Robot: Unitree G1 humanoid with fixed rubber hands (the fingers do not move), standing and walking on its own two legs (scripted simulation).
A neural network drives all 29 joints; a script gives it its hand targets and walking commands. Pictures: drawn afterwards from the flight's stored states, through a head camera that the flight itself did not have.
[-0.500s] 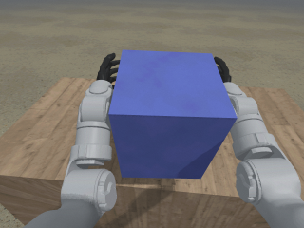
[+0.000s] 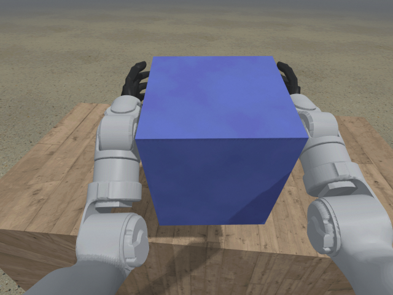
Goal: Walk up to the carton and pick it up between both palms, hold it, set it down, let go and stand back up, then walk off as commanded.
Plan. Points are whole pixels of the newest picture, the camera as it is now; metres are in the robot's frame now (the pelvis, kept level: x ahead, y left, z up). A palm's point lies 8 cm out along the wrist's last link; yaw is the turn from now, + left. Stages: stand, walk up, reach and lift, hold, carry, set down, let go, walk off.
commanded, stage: hold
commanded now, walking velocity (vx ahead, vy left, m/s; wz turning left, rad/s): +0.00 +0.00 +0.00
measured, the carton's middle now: (212, 145) +0.33 +0.00 +0.20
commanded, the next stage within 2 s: none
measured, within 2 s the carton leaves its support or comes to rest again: neither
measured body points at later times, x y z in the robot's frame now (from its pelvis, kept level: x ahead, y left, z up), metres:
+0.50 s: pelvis -0.01 +0.00 +0.00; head -0.09 +0.01 +0.44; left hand +0.37 +0.15 +0.29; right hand +0.39 -0.15 +0.30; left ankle +0.02 +0.13 -0.75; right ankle +0.04 -0.12 -0.75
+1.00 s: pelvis +0.00 +0.00 +0.00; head -0.08 +0.01 +0.44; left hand +0.38 +0.15 +0.30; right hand +0.40 -0.14 +0.30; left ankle +0.02 +0.13 -0.75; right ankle +0.04 -0.12 -0.75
